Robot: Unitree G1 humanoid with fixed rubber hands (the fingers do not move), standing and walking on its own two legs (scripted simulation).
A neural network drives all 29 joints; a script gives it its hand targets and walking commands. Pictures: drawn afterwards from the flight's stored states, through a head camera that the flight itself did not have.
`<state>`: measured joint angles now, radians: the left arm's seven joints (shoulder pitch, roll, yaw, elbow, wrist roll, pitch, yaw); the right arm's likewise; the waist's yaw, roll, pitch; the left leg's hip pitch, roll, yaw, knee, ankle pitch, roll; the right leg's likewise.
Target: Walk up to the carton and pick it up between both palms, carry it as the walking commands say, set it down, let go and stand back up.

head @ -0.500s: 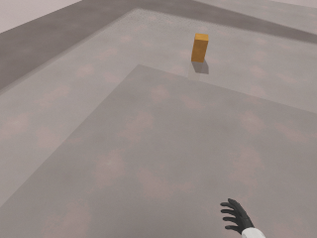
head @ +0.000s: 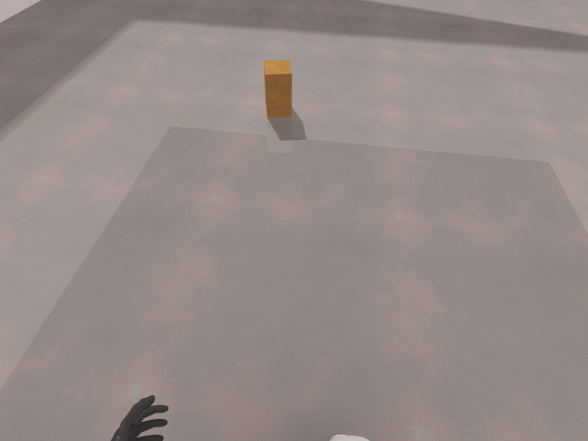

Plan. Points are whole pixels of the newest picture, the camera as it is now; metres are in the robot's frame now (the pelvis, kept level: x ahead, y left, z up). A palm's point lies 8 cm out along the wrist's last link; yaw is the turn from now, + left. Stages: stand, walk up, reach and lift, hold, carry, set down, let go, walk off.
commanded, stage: walk up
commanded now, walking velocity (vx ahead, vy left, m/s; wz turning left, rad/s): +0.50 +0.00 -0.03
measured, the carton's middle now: (277, 89) +2.09 -0.20 -0.63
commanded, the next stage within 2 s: none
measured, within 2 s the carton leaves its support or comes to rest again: neither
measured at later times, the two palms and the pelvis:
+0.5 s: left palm out of the picture +0.12 +0.23 -0.14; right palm (376, 257) +0.44 -0.22 -0.09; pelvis +0.25 +0.00 -0.01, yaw -1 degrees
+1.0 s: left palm (178, 209) +0.62 +0.17 -0.10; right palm (418, 310) +0.34 -0.27 -0.13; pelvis +0.46 -0.05 +0.01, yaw -3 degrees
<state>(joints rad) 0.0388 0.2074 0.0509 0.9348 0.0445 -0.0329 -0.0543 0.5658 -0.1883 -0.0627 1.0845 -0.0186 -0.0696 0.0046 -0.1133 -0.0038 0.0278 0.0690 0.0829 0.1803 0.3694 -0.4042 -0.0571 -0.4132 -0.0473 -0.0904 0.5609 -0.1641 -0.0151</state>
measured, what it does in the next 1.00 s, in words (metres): walks ahead: right foot, then left foot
